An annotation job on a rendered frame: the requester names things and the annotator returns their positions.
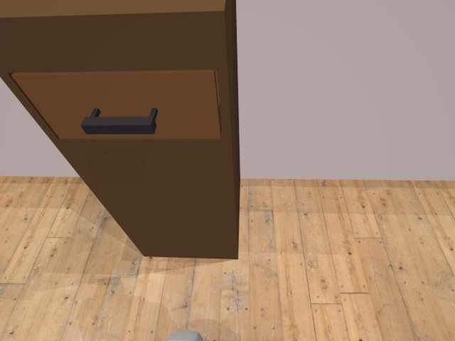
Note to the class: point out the cabinet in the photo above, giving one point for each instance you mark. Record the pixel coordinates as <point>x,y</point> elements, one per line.
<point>172,197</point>

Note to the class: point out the drawer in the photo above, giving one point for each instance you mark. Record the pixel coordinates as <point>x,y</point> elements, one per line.
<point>187,101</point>

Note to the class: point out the handle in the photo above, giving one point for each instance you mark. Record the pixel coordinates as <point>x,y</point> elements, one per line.
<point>119,125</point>

